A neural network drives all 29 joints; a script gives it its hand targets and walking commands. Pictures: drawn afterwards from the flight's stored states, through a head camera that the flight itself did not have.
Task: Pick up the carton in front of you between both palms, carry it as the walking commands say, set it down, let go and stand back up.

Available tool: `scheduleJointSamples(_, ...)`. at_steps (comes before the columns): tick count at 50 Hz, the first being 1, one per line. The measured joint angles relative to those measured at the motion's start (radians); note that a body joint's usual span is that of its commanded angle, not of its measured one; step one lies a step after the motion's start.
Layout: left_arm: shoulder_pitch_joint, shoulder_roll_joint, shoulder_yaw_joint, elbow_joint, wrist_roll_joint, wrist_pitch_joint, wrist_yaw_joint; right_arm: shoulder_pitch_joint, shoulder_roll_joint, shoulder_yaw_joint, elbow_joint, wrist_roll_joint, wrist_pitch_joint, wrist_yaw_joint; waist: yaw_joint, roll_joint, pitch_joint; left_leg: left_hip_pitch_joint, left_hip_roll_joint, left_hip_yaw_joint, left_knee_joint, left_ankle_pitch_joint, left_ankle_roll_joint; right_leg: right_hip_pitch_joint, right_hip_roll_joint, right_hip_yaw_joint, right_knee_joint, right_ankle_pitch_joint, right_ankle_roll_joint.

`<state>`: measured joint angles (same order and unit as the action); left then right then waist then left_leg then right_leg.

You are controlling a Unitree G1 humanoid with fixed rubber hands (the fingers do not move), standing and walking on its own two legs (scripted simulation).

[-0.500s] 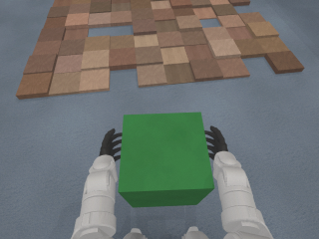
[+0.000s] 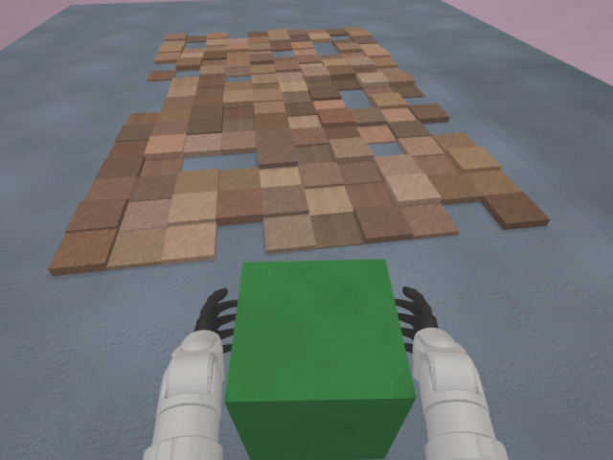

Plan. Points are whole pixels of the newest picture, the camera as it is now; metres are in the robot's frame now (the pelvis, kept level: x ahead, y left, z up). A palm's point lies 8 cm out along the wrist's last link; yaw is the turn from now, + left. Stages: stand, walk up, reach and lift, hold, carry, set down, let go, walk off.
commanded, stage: reach and lift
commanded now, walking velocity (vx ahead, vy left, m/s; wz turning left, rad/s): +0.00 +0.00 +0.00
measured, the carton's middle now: (316, 364) +0.30 +0.00 -0.05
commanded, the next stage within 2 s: hold in 0.84 s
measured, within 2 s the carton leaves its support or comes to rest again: neither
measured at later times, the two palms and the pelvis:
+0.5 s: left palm (208, 332) +0.30 +0.15 +0.04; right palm (425, 329) +0.30 -0.15 +0.04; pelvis +0.01 +0.00 +0.01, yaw +0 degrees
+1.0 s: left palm (203, 329) +0.30 +0.15 +0.06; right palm (429, 327) +0.29 -0.15 +0.06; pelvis +0.01 +0.00 +0.01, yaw +0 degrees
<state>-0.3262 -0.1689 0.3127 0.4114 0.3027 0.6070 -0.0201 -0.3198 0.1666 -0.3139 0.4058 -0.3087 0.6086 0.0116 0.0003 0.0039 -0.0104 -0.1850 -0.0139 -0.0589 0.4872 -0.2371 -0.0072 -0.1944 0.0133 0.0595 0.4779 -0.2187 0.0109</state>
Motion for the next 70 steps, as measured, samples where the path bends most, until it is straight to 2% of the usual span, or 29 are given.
scheduleJointSamples(14, -0.028, -0.009, 0.018, -0.038, 0.007, 0.001, -0.009, -0.029, 0.009, -0.015, -0.036, -0.006, 0.001, 0.008, 0.003, 0.001, 0.056, 0.023, 0.002, -0.001, -0.025, 0.018, -0.003, 0.021, 0.002, 0.0, -0.021, 0.017, -0.002)
scheduleJointSamples(32, 0.051, 0.014, -0.07, -0.12, -0.014, 0.055, -0.003, 0.049, -0.012, 0.075, -0.115, 0.023, 0.054, -0.004, 0.003, -0.001, 0.045, 0.105, 0.006, -0.004, -0.108, 0.032, -0.004, 0.102, 0.0, -0.002, -0.102, 0.028, -0.003)
scheduleJointSamples(43, 0.069, 0.018, -0.093, -0.157, -0.026, 0.087, 0.002, 0.069, -0.017, 0.095, -0.153, 0.035, 0.084, -0.007, 0.001, -0.001, 0.047, 0.128, 0.003, -0.003, -0.122, 0.035, -0.001, 0.126, -0.003, 0.0, -0.117, 0.032, -0.001)
scheduleJointSamples(50, 0.103, 0.025, -0.13, -0.235, -0.051, 0.132, 0.012, 0.102, -0.024, 0.13, -0.231, 0.057, 0.13, -0.014, 0.0, -0.002, 0.042, 0.157, 0.003, -0.002, -0.145, 0.047, -0.001, 0.155, -0.004, 0.002, -0.14, 0.044, 0.0)
scheduleJointSamples(57, 0.077, 0.02, -0.107, -0.208, -0.039, 0.159, 0.007, 0.072, -0.018, 0.106, -0.2, 0.043, 0.157, -0.005, 0.001, -0.002, 0.055, 0.161, 0.002, -0.002, -0.127, 0.045, 0.0, 0.159, -0.004, 0.002, -0.12, 0.041, -0.001)
scheduleJointSamples(70, 0.025, 0.007, -0.061, -0.173, -0.024, 0.144, 0.0, 0.021, -0.006, 0.064, -0.169, 0.028, 0.144, -0.002, 0.001, 0.0, 0.067, 0.135, 0.003, -0.006, -0.097, 0.042, -0.003, 0.134, -0.001, -0.001, -0.09, 0.037, -0.002)
